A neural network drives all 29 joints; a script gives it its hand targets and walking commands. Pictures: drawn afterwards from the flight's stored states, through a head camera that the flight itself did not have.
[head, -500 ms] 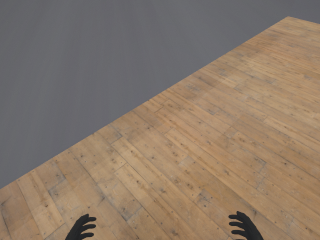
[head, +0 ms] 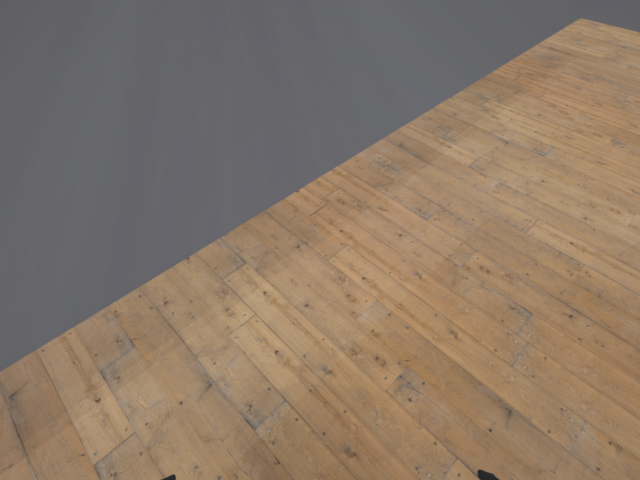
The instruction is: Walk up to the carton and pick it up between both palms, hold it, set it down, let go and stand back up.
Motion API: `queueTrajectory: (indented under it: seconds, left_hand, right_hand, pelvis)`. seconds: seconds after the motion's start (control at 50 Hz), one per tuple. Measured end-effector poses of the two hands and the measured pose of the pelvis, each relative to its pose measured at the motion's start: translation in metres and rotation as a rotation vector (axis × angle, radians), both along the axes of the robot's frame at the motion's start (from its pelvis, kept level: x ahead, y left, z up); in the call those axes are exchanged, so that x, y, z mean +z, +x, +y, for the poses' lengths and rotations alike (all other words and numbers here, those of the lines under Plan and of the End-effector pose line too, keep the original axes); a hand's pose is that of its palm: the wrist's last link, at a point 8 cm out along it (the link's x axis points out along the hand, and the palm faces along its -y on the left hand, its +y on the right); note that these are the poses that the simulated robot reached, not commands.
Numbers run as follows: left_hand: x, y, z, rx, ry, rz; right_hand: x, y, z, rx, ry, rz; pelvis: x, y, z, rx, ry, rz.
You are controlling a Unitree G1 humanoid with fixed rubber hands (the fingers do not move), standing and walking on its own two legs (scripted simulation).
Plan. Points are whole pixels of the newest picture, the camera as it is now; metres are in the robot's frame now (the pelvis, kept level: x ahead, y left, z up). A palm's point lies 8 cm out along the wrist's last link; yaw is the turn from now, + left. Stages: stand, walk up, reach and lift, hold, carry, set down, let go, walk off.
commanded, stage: stand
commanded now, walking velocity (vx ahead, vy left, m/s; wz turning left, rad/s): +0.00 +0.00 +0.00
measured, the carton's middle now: out of the picture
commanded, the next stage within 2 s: walk up in 0.98 s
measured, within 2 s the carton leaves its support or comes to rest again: neither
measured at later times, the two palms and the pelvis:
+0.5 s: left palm out of the picture +0.08 +0.23 -0.11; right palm out of the picture +0.07 -0.23 -0.12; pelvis +0.01 +0.00 +0.01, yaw +0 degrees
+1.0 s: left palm out of the picture +0.03 +0.23 -0.12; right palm out of the picture +0.03 -0.23 -0.13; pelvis +0.01 +0.00 +0.01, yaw -1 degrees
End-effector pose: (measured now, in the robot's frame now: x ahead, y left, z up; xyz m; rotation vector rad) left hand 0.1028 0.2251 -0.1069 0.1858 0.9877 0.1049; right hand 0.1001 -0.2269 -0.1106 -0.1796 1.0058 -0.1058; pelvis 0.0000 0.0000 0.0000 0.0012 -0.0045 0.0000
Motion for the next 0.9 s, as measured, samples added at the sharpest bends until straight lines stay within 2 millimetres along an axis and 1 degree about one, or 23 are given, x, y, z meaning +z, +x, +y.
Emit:
queueTrajectory:
  seconds: [0.16, 0.32, 0.42, 0.72, 0.9]
  left_hand:
    - [0.0, -0.005, -0.002, 0.016, 0.001, 0.009]
    - [-0.003, -0.011, -0.005, 0.022, -0.004, 0.036]
    - [-0.005, -0.016, -0.003, 0.033, -0.007, 0.064]
    - [-0.009, -0.037, 0.007, 0.079, 0.011, 0.153]
    - [-0.014, -0.059, 0.006, 0.094, 0.007, 0.238]
  right_hand:
    - [0.0, -0.005, -0.005, -0.017, -0.006, 0.011]
    - [-0.002, -0.012, -0.004, -0.035, 0.0, 0.04]
    - [-0.005, -0.02, -0.004, -0.047, 0.003, 0.073]
    - [-0.012, -0.042, -0.002, -0.084, 0.008, 0.172]
    - [-0.014, -0.06, -0.002, -0.111, 0.006, 0.238]
  pelvis:
    - [0.002, 0.0, -0.002, -0.002, 0.003, 0.003]
    - [0.004, 0.001, -0.003, -0.005, 0.003, 0.005]
    - [0.005, 0.003, -0.003, -0.006, 0.002, 0.005]
    - [0.009, 0.009, -0.001, -0.006, 0.001, -0.006]
    - [0.012, 0.01, 0.0, -0.011, -0.002, -0.016]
